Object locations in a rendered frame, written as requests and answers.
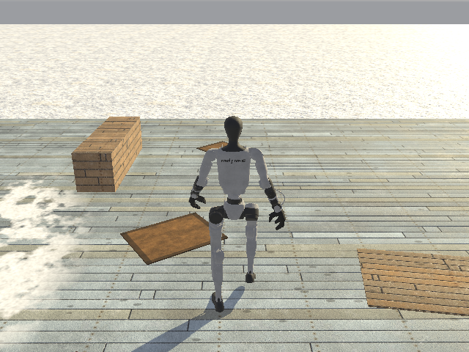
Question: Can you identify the left robot hand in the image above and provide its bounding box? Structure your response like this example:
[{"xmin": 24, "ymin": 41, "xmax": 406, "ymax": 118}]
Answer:
[{"xmin": 189, "ymin": 196, "xmax": 206, "ymax": 209}]

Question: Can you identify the humanoid robot torso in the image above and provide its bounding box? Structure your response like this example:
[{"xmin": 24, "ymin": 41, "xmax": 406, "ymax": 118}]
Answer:
[{"xmin": 217, "ymin": 145, "xmax": 251, "ymax": 220}]

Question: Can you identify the robot left forearm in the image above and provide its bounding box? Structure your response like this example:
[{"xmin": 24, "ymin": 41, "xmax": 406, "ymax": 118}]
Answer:
[{"xmin": 191, "ymin": 175, "xmax": 204, "ymax": 199}]

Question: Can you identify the right robot upper arm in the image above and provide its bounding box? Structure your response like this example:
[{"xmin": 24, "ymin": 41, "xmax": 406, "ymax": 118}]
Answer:
[{"xmin": 249, "ymin": 147, "xmax": 271, "ymax": 189}]

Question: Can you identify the robot right forearm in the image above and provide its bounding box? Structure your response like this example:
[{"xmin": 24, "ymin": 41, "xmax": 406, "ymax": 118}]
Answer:
[{"xmin": 265, "ymin": 178, "xmax": 282, "ymax": 213}]

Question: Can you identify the left robot upper arm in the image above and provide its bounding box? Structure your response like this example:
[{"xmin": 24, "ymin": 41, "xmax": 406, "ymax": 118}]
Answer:
[{"xmin": 196, "ymin": 148, "xmax": 218, "ymax": 187}]

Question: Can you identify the right robot hand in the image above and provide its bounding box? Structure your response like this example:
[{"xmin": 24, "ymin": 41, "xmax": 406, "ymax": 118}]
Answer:
[{"xmin": 269, "ymin": 209, "xmax": 286, "ymax": 230}]

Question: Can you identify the humanoid robot head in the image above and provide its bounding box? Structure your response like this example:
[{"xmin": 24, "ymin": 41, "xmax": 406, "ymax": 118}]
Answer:
[{"xmin": 221, "ymin": 116, "xmax": 246, "ymax": 152}]

